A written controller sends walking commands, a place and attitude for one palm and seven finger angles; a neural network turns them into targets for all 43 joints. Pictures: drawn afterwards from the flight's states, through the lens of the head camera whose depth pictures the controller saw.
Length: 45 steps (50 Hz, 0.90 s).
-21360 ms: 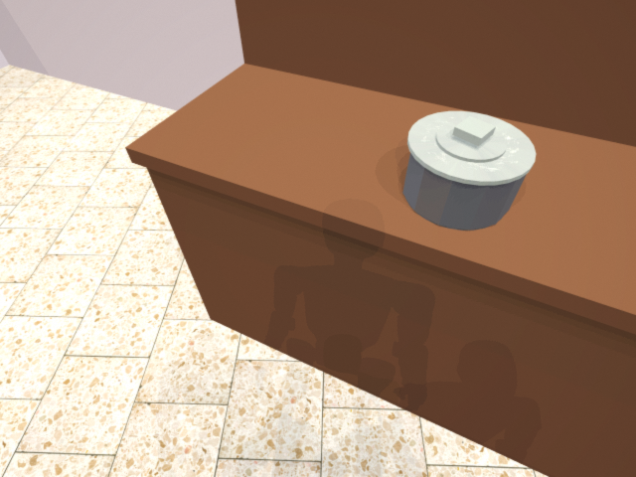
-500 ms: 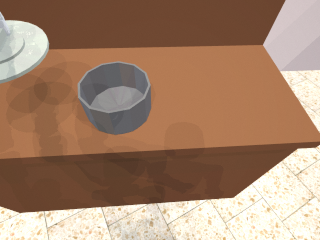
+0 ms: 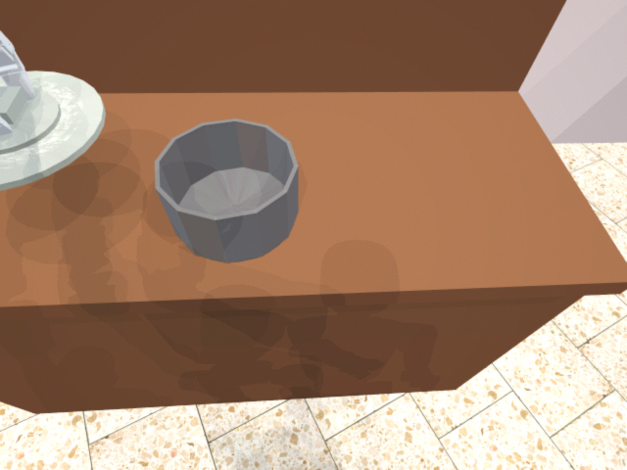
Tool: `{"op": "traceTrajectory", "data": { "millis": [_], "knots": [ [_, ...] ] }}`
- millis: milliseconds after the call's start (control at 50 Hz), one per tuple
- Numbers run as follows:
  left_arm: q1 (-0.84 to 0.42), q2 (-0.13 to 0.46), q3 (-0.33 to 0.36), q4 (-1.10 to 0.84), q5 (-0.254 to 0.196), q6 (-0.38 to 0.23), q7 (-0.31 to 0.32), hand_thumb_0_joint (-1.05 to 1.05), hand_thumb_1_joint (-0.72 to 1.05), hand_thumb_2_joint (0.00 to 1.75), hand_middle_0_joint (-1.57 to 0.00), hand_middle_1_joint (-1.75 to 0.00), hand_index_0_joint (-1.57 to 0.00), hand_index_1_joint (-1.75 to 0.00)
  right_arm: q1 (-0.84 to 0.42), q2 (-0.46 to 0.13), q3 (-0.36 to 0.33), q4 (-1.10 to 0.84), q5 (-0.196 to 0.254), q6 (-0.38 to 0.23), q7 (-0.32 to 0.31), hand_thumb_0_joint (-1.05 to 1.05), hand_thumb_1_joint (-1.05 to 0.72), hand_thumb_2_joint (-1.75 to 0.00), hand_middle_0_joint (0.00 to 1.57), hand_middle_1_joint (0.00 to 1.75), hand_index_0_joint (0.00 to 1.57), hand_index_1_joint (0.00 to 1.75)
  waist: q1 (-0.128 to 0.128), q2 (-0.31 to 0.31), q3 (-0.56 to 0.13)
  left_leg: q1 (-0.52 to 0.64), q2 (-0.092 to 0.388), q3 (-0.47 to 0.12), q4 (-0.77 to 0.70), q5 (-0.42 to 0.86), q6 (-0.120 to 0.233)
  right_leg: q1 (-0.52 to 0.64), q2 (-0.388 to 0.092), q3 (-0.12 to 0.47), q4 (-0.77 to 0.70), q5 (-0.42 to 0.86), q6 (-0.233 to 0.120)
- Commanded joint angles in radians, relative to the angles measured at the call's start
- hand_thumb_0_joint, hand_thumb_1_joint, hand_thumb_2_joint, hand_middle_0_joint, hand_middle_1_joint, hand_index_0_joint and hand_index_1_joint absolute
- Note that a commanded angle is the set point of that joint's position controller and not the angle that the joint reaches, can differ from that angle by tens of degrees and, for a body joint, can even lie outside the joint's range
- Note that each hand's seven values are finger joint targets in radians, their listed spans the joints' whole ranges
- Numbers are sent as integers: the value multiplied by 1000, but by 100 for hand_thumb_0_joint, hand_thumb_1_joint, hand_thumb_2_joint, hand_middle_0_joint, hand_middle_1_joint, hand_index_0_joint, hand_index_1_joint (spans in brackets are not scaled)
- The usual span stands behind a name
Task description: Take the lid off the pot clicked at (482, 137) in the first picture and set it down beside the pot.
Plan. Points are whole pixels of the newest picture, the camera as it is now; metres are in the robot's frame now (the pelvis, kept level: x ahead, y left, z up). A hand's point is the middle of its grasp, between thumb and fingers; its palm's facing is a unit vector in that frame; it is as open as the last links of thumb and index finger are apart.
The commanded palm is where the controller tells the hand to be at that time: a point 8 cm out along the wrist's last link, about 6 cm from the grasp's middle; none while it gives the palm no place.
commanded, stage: lower the lid onto the table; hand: left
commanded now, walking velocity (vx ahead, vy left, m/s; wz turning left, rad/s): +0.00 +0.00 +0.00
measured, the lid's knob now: out of the picture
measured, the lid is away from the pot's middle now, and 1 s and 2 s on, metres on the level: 0.24 0.24 0.24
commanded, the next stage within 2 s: none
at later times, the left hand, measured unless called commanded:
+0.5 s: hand (2, 130) +0.46 +0.32 +0.19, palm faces -0.38 -0.14 -0.91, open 8.3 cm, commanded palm +0.48 +0.32 +0.25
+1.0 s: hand (14, 149) +0.46 +0.33 +0.16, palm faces -0.41 -0.15 -0.90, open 8.3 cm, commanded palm +0.48 +0.32 +0.22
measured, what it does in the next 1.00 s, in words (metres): stands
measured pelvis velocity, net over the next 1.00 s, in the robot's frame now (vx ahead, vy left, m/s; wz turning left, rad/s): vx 0.00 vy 0.01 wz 0.00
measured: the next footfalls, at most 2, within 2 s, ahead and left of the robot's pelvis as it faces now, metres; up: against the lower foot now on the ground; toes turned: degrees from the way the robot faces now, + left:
none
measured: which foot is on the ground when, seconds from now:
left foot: down 0.00-1.00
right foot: down 0.00-1.00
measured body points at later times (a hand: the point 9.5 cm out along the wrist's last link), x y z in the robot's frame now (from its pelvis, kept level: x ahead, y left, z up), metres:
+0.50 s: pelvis -0.01 +0.01 +0.00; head +0.05 +0.02 +0.44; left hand +0.48 +0.33 +0.24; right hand +0.01 -0.28 -0.12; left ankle -0.03 +0.05 -0.74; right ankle -0.01 -0.15 -0.74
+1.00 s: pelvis +0.00 +0.01 +0.00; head +0.06 +0.03 +0.44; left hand +0.48 +0.33 +0.21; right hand +0.01 -0.27 -0.12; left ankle -0.03 +0.05 -0.74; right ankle -0.01 -0.15 -0.74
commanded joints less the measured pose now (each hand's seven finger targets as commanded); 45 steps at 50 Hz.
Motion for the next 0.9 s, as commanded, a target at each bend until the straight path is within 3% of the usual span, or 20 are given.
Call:
{"op": "traceTrajectory", "data": {
  "millis": [0,80,120,180,220,240,300,340,400,420,480,520,580,620,660,700,740,760,820,880],
  "knots": [
    [-544,267,63,-250,12,-16,59,0,55,105,-84,-108,-80,-104,70,-170,-62,-79,-9,-27,-15,0,-90,-90,20,30,20,30,-4,145,-431,345,48,-83,13,628,-32,45,59,-17,20,289,-63],
    [-509,319,108,-237,7,-33,64,0,55,105,-84,-108,-80,-104,72,-173,-58,-78,-8,-23,-16,0,-90,-90,20,30,20,30,3,98,-425,311,45,-79,12,595,-24,76,58,-14,22,301,-60],
    [-466,252,51,-172,-10,-36,58,0,55,105,-84,-108,-80,-104,74,-179,-60,-75,-2,-20,-18,0,-90,-90,20,30,20,30,-10,85,-376,282,48,-74,2,546,-28,47,53,-20,12,272,-61],
    [-526,229,22,-171,-8,-32,60,0,55,105,-84,-108,-80,-104,79,-180,-60,-56,-2,-18,-19,0,-90,-90,20,30,20,30,-23,85,-349,271,50,-73,-9,444,-20,12,59,-20,7,212,-58],
    [-591,216,10,-263,-14,-46,66,0,55,105,-84,-108,-80,-104,73,-183,-67,-60,-5,-27,-24,0,-90,-90,20,30,20,30,-20,180,-412,354,57,-89,2,528,-36,-10,55,-21,6,214,-68],
    [-610,259,50,-306,-1,-52,73,0,55,105,-84,-108,-80,-104,80,-176,-69,-61,-14,-32,-24,0,-90,-90,20,30,20,30,-12,199,-457,375,55,-95,12,542,-36,8,59,-16,10,217,-65],
    [-503,251,56,-164,-2,-63,73,0,55,105,-84,-108,-80,-104,95,-176,-59,-48,-9,-38,-33,0,-90,-90,20,30,20,30,-20,100,-400,296,46,-81,9,470,-24,18,63,-20,15,213,-60],
    [-496,248,58,-161,-12,-68,72,0,55,105,-84,-108,-80,-104,92,-181,-62,-44,-10,-34,-31,0,-90,-90,20,30,20,30,-17,85,-381,274,48,-80,4,451,-23,21,58,-18,15,217,-60],
    [-528,185,10,-155,-17,-65,70,0,55,105,-84,-108,-80,-104,102,-183,-67,-31,-7,-34,-27,0,-90,-90,20,30,20,30,-29,118,-351,302,55,-94,-1,459,-35,-42,63,-29,11,180,-63],
    [-520,194,18,-180,-24,-72,72,0,55,105,-84,-108,-80,-104,97,-189,-70,-37,-8,-34,-26,0,-90,-90,20,30,20,30,-22,150,-372,320,59,-96,4,510,-44,-39,58,-26,10,194,-68],
    [-511,289,92,-178,0,-85,84,0,55,105,-84,-108,-80,-104,105,-185,-65,-43,-14,-35,-27,0,-90,-90,20,30,20,30,-10,113,-418,297,48,-92,16,513,-34,13,63,-16,27,227,-65],
    [-485,260,75,-172,-14,-95,86,0,55,105,-84,-108,-80,-104,106,-187,-68,-48,-13,-34,-29,0,-90,-90,20,30,20,30,-10,132,-422,301,50,-92,18,560,-43,14,58,-15,26,250,-68],
    [-475,296,100,-145,-4,-97,90,0,55,105,-84,-108,-80,-104,112,-187,-66,-47,-13,-26,-25,0,-90,-90,20,30,20,30,-9,91,-400,269,48,-92,16,518,-37,15,63,-18,33,240,-63],
    [-469,248,66,-148,-12,-100,90,0,55,105,-84,-108,-80,-104,114,-190,-73,-50,-10,-23,-24,0,-90,-90,20,30,20,30,-13,125,-403,299,56,-95,17,566,-49,-16,60,-21,29,237,-66],
    [-494,292,104,-179,1,-103,97,0,55,105,-84,-108,-80,-104,120,-188,-75,-53,-17,-23,-21,0,-90,-90,20,30,20,30,-7,149,-434,325,57,-107,30,595,-54,-22,66,-19,38,230,-64],
    [-454,317,132,-157,3,-110,102,0,55,105,-84,-108,-80,-104,125,-184,-73,-57,-17,-24,-22,0,-90,-90,20,30,20,30,-4,123,-449,317,51,-102,40,625,-47,0,67,-16,45,262,-62],
    [-427,309,128,-134,-4,-115,99,0,55,105,-84,-108,-80,-104,125,-185,-73,-54,-19,-18,-20,0,-90,-90,20,30,20,30,-5,93,-430,289,51,-99,44,610,-43,1,66,-14,46,267,-58],
    [-451,258,81,-128,-10,-111,96,0,55,105,-84,-108,-80,-104,122,-186,-74,-52,-14,-15,-20,0,-90,-90,20,30,20,30,-18,110,-413,292,54,-98,36,585,-46,-30,65,-16,40,245,-58],
    [-465,215,51,-147,-19,-111,95,0,55,105,-84,-108,-80,-104,130,-189,-81,-45,-13,-16,-20,0,-90,-90,20,30,20,30,-21,137,-410,327,64,-107,39,613,-55,-71,65,-23,35,225,-63],
    [-485,256,89,-183,-9,-122,101,0,55,105,-84,-108,-80,-104,135,-182,-82,-44,-21,-18,-23,0,-90,-90,20,30,20,30,-19,149,-465,355,59,-112,55,636,-51,-63,70,-16,44,229,-60]
  ]
}}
